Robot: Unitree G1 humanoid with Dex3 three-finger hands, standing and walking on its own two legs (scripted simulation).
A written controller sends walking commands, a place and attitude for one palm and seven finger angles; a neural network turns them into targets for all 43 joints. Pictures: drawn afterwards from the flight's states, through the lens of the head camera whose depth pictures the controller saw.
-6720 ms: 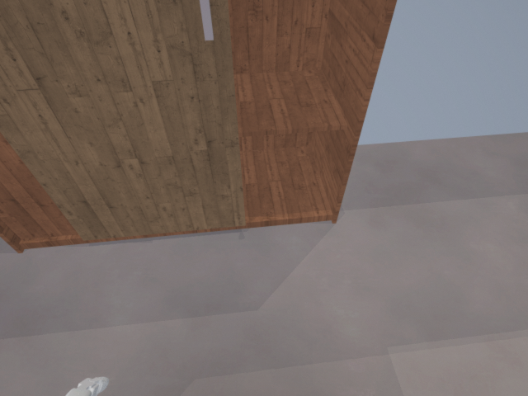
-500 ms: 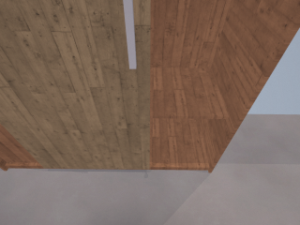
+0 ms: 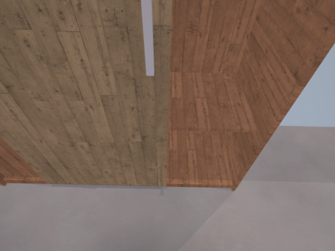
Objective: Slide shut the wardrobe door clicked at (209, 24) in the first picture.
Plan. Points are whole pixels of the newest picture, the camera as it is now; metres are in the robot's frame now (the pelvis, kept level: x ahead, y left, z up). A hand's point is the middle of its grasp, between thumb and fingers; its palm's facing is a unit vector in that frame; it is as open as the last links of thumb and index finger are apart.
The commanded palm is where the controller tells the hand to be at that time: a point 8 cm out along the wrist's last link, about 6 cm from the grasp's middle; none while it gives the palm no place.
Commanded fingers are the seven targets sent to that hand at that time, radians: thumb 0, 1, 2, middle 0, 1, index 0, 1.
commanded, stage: shuffle to correct the standing spot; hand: left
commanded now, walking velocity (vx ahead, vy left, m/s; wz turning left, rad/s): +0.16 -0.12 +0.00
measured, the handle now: (148, 27) +0.55 +0.09 +0.26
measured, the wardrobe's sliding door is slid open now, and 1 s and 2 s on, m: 0.42 0.42 0.42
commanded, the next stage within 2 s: come to a stop and stand still in 0.34 s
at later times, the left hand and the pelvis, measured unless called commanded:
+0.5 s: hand out of the picture -0.02 +0.14 -0.19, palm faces +0.08 -0.99 -0.13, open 7.4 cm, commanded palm none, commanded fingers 0.00 0.90 0.90 -0.20 -0.30 -0.20 -0.30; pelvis +0.07 -0.02 -0.02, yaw +1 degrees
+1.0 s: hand out of the picture +0.14 +0.11 -0.16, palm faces +0.06 -0.96 -0.27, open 7.4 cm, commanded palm none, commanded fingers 0.00 0.90 0.90 -0.20 -0.30 -0.20 -0.30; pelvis +0.09 -0.08 +0.00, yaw +2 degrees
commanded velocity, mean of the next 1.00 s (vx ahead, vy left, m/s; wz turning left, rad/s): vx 0.01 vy -0.01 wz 0.00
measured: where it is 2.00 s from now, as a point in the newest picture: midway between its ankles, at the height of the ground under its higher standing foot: outside the picture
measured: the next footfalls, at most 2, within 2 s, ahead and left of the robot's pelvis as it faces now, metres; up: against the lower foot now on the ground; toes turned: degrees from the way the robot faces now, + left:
left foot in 0.48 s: +0.12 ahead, +0.08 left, +0.00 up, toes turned +9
right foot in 0.82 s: +0.10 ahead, -0.16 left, +0.00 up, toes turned +0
